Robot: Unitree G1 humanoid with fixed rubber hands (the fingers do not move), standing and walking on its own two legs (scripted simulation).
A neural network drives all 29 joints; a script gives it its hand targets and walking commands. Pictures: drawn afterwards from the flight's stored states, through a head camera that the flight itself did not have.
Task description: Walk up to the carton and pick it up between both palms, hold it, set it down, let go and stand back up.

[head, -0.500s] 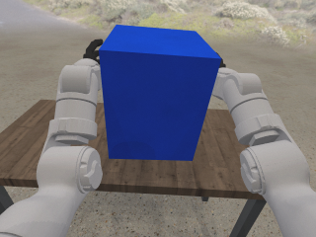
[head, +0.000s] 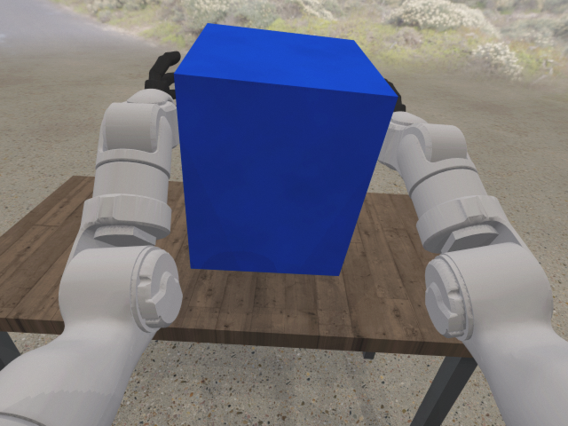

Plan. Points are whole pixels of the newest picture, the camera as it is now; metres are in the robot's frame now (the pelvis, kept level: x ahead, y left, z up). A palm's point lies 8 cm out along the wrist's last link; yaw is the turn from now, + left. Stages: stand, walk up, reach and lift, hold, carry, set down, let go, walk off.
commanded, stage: set down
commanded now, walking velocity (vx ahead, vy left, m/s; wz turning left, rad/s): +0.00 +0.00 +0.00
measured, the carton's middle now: (274, 151) +0.38 +0.01 +0.29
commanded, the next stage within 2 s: none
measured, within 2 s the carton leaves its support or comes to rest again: neither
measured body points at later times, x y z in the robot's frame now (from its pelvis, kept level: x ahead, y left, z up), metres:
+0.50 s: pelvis +0.01 -0.01 +0.00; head -0.05 +0.02 +0.45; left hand +0.43 +0.15 +0.28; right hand +0.42 -0.14 +0.24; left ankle +0.04 +0.10 -0.75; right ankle +0.00 -0.09 -0.75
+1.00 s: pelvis +0.01 -0.02 +0.00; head -0.04 +0.01 +0.45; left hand +0.44 +0.15 +0.26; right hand +0.44 -0.14 +0.23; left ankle +0.04 +0.10 -0.75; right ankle +0.00 -0.09 -0.75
